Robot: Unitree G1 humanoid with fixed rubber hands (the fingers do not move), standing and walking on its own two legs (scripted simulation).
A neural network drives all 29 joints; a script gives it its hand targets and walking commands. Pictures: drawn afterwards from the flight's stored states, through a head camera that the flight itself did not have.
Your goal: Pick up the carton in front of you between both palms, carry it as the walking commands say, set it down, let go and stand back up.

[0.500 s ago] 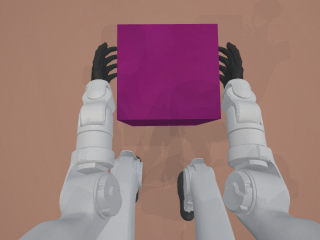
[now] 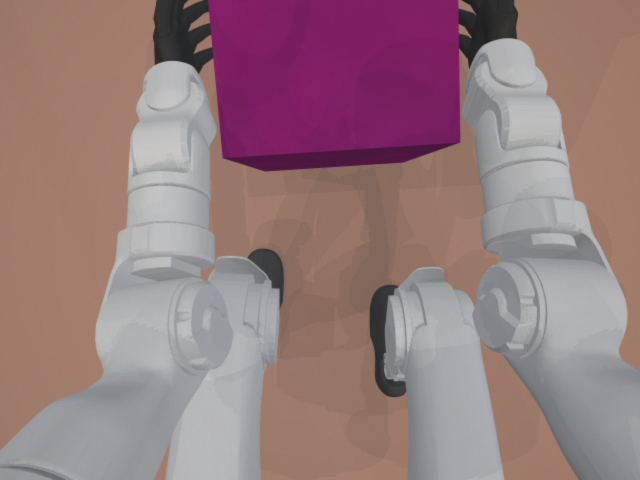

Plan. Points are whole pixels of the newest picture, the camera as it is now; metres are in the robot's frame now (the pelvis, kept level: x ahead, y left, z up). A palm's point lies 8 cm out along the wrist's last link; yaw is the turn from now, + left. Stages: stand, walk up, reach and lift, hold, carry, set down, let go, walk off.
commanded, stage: set down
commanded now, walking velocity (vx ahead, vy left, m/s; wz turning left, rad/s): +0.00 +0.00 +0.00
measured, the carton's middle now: (331, 73) +0.53 +0.04 -0.22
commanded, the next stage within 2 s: none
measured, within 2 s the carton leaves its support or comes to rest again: rests again in 1.32 s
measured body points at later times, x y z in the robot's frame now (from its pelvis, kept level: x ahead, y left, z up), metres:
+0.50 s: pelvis +0.01 -0.01 -0.05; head +0.37 -0.01 +0.22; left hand +0.54 +0.20 -0.20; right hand +0.56 -0.11 -0.22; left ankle +0.13 +0.13 -0.40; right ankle +0.08 -0.11 -0.40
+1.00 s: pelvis +0.00 +0.00 -0.06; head +0.37 -0.01 +0.20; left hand +0.54 +0.21 -0.22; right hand +0.56 -0.10 -0.23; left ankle +0.13 +0.13 -0.40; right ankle +0.08 -0.11 -0.40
